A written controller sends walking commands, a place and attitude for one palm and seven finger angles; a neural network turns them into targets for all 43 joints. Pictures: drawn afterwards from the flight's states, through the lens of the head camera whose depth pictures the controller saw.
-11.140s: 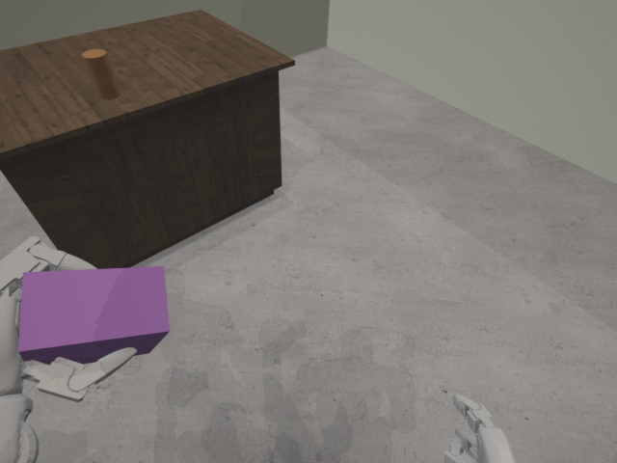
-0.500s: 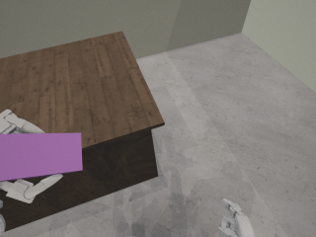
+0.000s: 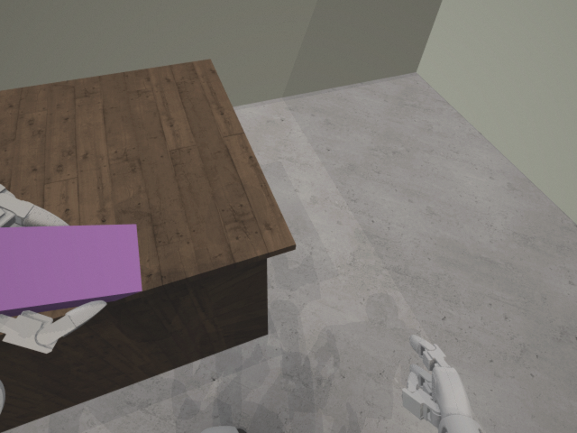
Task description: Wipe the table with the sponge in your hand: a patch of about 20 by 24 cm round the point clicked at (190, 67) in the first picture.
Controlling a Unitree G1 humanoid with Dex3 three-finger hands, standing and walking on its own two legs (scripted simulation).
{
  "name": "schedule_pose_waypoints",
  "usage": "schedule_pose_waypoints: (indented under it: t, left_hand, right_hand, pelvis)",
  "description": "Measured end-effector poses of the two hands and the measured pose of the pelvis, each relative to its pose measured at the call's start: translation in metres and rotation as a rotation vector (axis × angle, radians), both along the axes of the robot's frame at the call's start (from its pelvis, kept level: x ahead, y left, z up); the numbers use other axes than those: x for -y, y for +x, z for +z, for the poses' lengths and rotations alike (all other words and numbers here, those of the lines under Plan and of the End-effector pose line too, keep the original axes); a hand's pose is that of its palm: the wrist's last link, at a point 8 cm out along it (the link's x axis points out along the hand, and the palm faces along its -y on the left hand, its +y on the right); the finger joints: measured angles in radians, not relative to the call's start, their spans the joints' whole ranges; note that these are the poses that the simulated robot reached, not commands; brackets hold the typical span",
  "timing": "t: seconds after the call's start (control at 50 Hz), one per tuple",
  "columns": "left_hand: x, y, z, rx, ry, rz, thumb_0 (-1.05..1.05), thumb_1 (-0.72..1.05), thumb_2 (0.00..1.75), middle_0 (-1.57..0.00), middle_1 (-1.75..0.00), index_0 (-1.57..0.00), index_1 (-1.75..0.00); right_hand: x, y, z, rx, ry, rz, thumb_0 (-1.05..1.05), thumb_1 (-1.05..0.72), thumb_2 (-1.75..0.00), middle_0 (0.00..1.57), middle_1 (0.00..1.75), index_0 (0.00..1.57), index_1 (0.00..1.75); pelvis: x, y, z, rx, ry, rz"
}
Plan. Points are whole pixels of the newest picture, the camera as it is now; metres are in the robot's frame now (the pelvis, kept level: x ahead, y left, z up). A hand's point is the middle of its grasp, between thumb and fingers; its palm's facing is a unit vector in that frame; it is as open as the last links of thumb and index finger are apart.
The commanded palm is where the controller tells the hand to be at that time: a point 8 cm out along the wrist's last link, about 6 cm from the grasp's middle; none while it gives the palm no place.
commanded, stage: come to a stop and stand still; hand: left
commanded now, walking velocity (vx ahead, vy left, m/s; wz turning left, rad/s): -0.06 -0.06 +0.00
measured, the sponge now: (83, 270) +0.24 +0.23 +0.16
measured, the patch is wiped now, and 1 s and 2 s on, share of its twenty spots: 0.00 0.00 0.00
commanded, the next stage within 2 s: look again from close up in 1.10 s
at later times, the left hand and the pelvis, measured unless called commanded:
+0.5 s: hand (72, 361) +0.16 +0.20 +0.16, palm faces +0.40 -0.84 -0.37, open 10.2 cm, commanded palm +0.10 +0.24 +0.18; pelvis -0.06 -0.04 +0.00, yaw +0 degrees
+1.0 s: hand (55, 409) +0.12 +0.20 +0.16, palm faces +0.39 -0.83 -0.40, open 10.2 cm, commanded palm +0.06 +0.24 +0.18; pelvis -0.09 -0.04 +0.00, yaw +1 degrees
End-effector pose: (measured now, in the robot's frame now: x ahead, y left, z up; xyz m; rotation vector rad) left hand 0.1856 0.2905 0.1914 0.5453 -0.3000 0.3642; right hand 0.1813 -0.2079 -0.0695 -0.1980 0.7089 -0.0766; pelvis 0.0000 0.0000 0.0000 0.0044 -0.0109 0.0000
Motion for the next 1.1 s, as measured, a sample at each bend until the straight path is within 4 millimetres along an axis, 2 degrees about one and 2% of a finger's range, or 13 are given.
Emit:
schedule_pose_waypoints:
  t: [0.1, 0.2, 0.36, 0.46, 0.58, 0.66, 0.74, 0.9, 1.0, 1.1]
  left_hand:
    - [0.03, -0.019, 0.0, -0.039, -0.016, -0.04, -0.02, -0.51, 0.99, -0.7, -1.36, -0.74, -1.35]
    - [0.055, -0.04, 0.0, -0.074, -0.008, -0.044, -0.02, -0.51, 0.99, -0.7, -1.36, -0.74, -1.35]
    - [0.052, -0.055, -0.009, -0.079, -0.075, 0.024, -0.02, -0.51, 0.99, -0.7, -1.36, -0.74, -1.35]
    - [0.048, -0.065, -0.02, -0.052, -0.113, 0.025, -0.02, -0.51, 0.99, -0.7, -1.36, -0.74, -1.35]
    - [0.056, -0.085, -0.013, -0.039, -0.079, -0.007, -0.02, -0.51, 0.99, -0.7, -1.36, -0.74, -1.35]
    - [0.059, -0.098, -0.002, -0.009, -0.049, -0.007, -0.02, -0.51, 0.99, -0.7, -1.36, -0.74, -1.35]
    - [0.056, -0.107, -0.003, -0.021, -0.057, 0.028, -0.02, -0.51, 0.99, -0.7, -1.36, -0.74, -1.35]
    - [0.052, -0.107, -0.025, -0.086, -0.13, 0.047, -0.02, -0.51, 0.99, -0.7, -1.36, -0.74, -1.35]
    - [0.053, -0.106, -0.018, -0.079, -0.1, 0.016, -0.02, -0.51, 0.99, -0.7, -1.36, -0.74, -1.35]
    - [0.049, -0.107, -0.011, -0.069, -0.053, 0.011, -0.02, -0.51, 0.99, -0.7, -1.36, -0.74, -1.35]
  right_hand:
    - [-0.009, -0.016, -0.01, 0.009, 0.08, 0.045, 0.01, -0.9, -0.9, 0.21, 0.3, 0.21, 0.3]
    - [0.011, -0.042, -0.026, -0.037, 0.098, 0.026, 0.01, -0.9, -0.9, 0.21, 0.3, 0.21, 0.3]
    - [0.065, -0.082, -0.025, -0.115, -0.018, -0.063, 0.01, -0.9, -0.9, 0.21, 0.3, 0.21, 0.3]
    - [0.082, -0.093, -0.014, -0.105, -0.093, -0.08, 0.02, -0.91, -0.9, 0.2, 0.3, 0.2, 0.3]
    - [0.079, -0.096, 0.002, -0.026, -0.094, -0.057, 0.02, -0.91, -0.9, 0.2, 0.3, 0.2, 0.3]
    - [0.069, -0.096, -0.001, 0.006, -0.053, -0.027, 0.01, -0.9, -0.9, 0.2, 0.3, 0.2, 0.3]
    - [0.059, -0.1, -0.007, 0.002, -0.009, -0.01, 0.01, -0.9, -0.9, 0.21, 0.3, 0.2, 0.3]
    - [0.05, -0.123, -0.014, -0.058, -0.005, -0.004, 0.01, -0.9, -0.9, 0.21, 0.3, 0.21, 0.3]
    - [0.052, -0.133, -0.013, -0.082, -0.022, -0.015, 0.01, -0.9, -0.9, 0.21, 0.3, 0.21, 0.3]
    - [0.056, -0.135, -0.015, -0.086, -0.027, -0.029, 0.01, -0.9, -0.9, 0.21, 0.3, 0.21, 0.3]
  pelvis:
    - [0.013, -0.014, -0.002, -0.002, -0.001, -0.011]
    - [0.029, -0.027, -0.004, 0.018, -0.015, -0.002]
    - [0.04, -0.038, 0.002, -0.006, 0.01, 0.008]
    - [0.041, -0.051, 0.0, 0.003, -0.006, 0.02]
    - [0.044, -0.066, 0.002, 0.015, 0.001, 0.009]
    - [0.046, -0.074, 0.002, 0.017, 0.0, 0.009]
    - [0.046, -0.08, 0.002, 0.014, -0.005, 0.007]
    - [0.042, -0.09, 0.003, 0.022, -0.01, 0.008]
    - [0.04, -0.092, 0.005, 0.019, -0.009, 0.015]
    - [0.037, -0.09, 0.003, 0.02, -0.001, 0.011]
